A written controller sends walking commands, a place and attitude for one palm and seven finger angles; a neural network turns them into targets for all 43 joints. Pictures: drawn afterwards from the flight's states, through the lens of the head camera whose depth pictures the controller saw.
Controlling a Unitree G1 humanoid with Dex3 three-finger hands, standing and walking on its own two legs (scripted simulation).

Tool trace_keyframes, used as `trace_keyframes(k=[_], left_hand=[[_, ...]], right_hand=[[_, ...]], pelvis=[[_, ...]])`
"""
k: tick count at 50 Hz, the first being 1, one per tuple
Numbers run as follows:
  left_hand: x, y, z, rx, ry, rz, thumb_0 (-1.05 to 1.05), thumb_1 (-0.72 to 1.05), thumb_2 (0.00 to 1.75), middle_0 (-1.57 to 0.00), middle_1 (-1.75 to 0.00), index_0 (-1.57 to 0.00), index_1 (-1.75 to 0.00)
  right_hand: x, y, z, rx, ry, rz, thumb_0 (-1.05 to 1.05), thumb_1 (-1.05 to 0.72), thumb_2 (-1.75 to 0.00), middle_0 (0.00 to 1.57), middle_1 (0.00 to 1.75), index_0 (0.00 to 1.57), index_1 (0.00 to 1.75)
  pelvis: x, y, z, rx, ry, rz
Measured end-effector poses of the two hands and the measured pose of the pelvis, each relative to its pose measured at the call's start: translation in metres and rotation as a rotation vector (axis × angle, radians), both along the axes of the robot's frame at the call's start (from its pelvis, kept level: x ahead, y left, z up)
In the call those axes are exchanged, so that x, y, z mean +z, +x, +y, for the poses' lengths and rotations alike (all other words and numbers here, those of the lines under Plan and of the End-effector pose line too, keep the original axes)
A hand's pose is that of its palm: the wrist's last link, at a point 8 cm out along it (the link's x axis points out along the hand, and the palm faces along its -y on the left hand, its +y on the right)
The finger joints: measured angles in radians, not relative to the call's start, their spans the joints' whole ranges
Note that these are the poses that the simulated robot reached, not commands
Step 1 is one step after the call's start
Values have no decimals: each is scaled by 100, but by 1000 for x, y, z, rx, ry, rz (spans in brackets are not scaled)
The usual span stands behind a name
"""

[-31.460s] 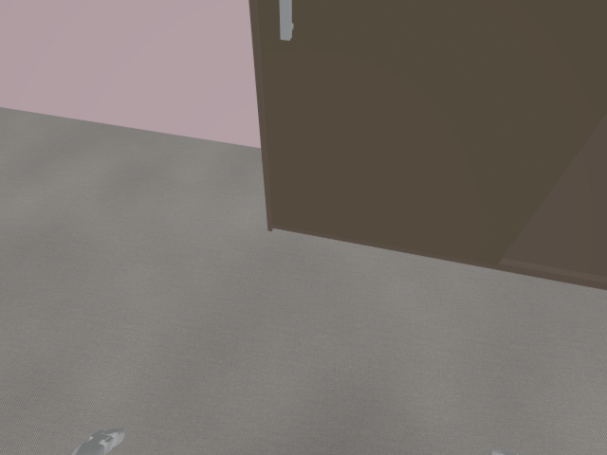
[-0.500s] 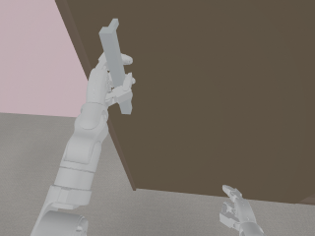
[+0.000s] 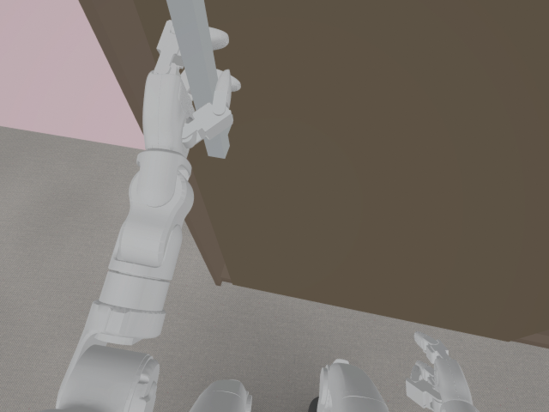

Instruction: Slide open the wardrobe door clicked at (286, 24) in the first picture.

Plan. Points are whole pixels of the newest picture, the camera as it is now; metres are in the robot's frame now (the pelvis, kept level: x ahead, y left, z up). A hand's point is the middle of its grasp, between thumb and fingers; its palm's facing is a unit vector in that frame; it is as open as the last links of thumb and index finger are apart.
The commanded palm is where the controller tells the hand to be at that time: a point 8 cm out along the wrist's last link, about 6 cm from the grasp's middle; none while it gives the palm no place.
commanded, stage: step sideways, sliding the door along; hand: left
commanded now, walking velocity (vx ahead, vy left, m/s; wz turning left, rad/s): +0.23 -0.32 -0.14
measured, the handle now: (210, 70) +0.45 +0.14 +0.22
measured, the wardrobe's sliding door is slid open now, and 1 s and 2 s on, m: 0.05 0.36 0.67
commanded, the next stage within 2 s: none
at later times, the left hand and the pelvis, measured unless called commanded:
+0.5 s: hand (335, 124) +0.39 -0.01 +0.20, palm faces +0.18 -0.98 -0.07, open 6.6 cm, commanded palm +0.36 -0.02 +0.20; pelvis +0.03 -0.14 +0.00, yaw +3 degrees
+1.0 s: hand (517, 153) +0.38 -0.19 +0.20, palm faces +0.09 -0.99 -0.08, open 6.4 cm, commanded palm +0.35 -0.18 +0.19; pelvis +0.02 -0.29 +0.01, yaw -2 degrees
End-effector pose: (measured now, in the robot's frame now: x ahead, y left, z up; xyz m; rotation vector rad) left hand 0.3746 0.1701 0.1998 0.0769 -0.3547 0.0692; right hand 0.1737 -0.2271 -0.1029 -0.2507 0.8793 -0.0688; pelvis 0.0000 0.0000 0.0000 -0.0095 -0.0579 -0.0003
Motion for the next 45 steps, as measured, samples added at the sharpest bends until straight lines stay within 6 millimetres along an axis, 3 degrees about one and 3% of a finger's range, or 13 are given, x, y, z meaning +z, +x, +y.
trace_keyframes(k=[5, 9, 15, 18, 21, 25, 30, 34, 40, 45], left_hand=[[0, -1, -18, -16, -6, -3, -2, 73, 80, -46, -140, -19, -137], [0, -2, -36, 2, -1, -12, -2, 72, 82, -46, -140, -21, -137], [-1, -5, -67, 118, 61, -37, -5, 69, 83, -46, -140, -20, -133], [0, -7, -85, 175, 83, -29, -7, 68, 84, -46, -140, -20, -130], [0, -9, -104, 169, 53, -10, -6, 69, 83, -46, -140, -20, -130], [-3, -9, -126, 93, 13, -53, -4, 71, 81, -46, -140, -20, -128], [-5, -9, -156, -4, -19, -86, -3, 73, 80, -46, -140, -18, -124], [-4, -10, -183, -47, -39, -66, -2, 73, 80, -46, -140, -21, -126], [-4, -12, -227, -60, -27, -57, -3, 72, 82, -46, -140, -22, -133], [-3, -16, -267, 14, 25, -72, -5, 70, 83, -46, -140, -21, -133]], right_hand=[[24, 36, 4, 78, 58, -30, 1, -90, -90, 20, 29, 20, 30], [35, 64, -4, 138, 98, -83, 1, -90, -90, 21, 29, 20, 30], [26, 104, -41, 175, 189, -199, 1, -90, -90, 21, 30, 20, 30], [14, 118, -70, 155, 188, -222, 0, -90, -90, 21, 30, 20, 30], [11, 116, -99, 96, 149, -217, 1, -90, -90, 21, 29, 20, 30], [12, 95, -128, 64, 59, -164, 1, -90, -90, 20, 29, 20, 30], [18, 57, -148, 79, 41, -39, 1, -91, -90, 20, 29, 20, 30], [26, 38, -159, 89, 63, 13, 1, -90, -90, 20, 29, 20, 30], [28, 43, -183, 90, 115, -39, 1, -90, -90, 21, 29, 20, 30], [13, 65, -216, 97, 197, -147, 1, -90, -90, 21, 30, 20, 30]], pelvis=[[17, 15, -28, -21, -47, 31], [20, 26, -58, -37, -68, 30], [0, 43, -117, -8, -31, 0], [-5, 44, -132, 21, -20, 12], [1, 39, -136, 30, 7, 38], [1, 32, -140, 46, -17, 56], [8, 31, -161, 20, -33, 32], [18, 34, -181, -5, -63, 41], [19, 35, -224, -40, -67, 37], [0, 32, -272, -32, -31, 26]])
